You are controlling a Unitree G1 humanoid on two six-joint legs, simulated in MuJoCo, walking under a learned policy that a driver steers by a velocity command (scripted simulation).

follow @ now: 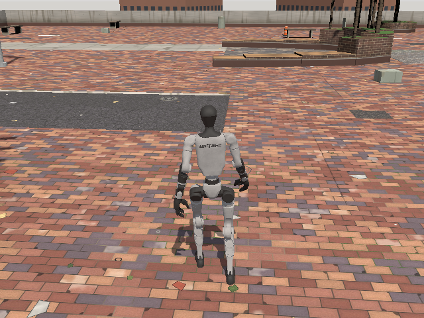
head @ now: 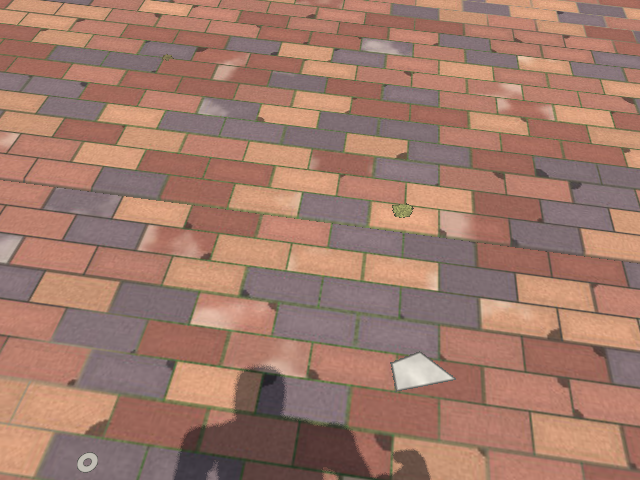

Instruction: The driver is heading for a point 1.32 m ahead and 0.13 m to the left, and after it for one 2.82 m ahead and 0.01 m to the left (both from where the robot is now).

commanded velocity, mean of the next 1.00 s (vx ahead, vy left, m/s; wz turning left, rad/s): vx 0.95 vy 0.00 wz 0.00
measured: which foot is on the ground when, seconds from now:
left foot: down 0.00-0.48, up 0.50-0.94, down 0.96-1.00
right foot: down 0.00-0.00, up 0.02-0.48, down 0.50-0.98, up 1.00-1.00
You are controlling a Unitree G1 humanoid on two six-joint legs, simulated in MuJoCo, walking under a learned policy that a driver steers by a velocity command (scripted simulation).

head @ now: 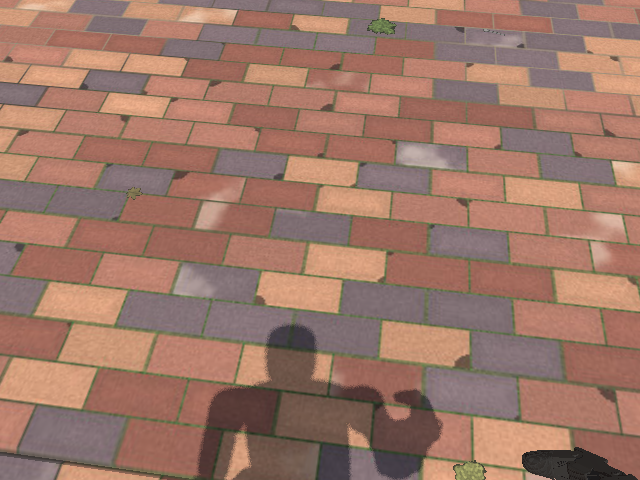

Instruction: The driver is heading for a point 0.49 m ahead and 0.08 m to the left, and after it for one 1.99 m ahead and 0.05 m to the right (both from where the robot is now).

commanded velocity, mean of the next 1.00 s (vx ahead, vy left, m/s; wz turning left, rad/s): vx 1.00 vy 0.00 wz -0.05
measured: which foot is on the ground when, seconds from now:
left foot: down 0.00-0.40, up 0.42-0.82, down 0.84-1.00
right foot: up 0.00-0.40, down 0.42-0.84, up 0.86-1.00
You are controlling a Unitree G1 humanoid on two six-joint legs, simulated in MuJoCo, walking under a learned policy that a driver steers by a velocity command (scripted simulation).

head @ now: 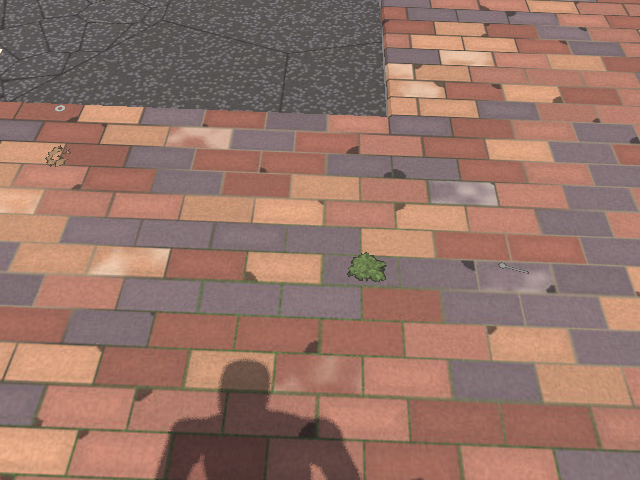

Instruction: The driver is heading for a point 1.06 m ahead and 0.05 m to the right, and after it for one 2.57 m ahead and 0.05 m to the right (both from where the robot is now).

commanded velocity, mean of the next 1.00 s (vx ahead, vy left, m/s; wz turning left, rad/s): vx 1.00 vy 0.00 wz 0.03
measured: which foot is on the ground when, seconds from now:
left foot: down 0.00-0.28, up 0.30-0.74, down 0.76-1.00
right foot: up 0.00-0.28, down 0.30-0.76, up 0.78-1.00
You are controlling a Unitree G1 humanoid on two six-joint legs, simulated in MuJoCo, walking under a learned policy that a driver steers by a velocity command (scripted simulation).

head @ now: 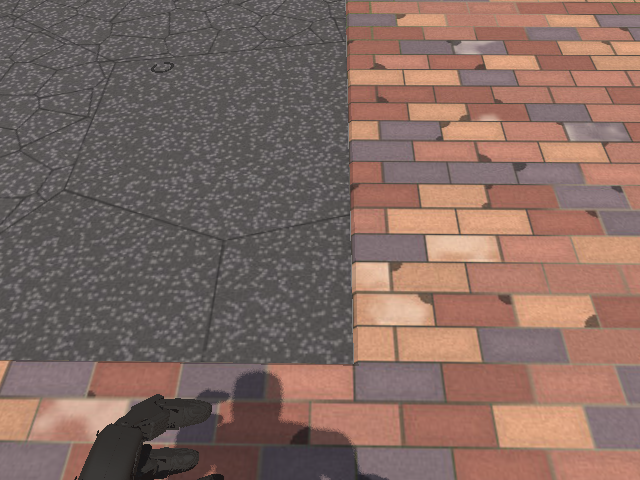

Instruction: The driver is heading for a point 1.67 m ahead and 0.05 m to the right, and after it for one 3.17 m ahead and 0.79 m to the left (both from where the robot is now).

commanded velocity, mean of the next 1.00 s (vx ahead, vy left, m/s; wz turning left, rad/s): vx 0.94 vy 0.00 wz -0.13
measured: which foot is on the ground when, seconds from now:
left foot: down 0.00-0.18, up 0.20-0.54, down 0.56-1.00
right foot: up 0.00-0.14, down 0.16-0.58, up 0.60-0.98, down 1.00-1.00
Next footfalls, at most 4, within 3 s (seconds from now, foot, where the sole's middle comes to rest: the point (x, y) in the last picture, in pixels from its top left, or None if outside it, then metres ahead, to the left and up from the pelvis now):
0.16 right None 0.38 -0.18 -0.77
0.56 left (240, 417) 0.66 0.16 -0.77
1.00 right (315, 267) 1.10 -0.04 -0.82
1.50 left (255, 248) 1.19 0.12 -0.82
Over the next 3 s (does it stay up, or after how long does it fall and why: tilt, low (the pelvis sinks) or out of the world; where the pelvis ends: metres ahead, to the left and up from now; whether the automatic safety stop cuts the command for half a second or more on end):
stays up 1.51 0.07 -0.06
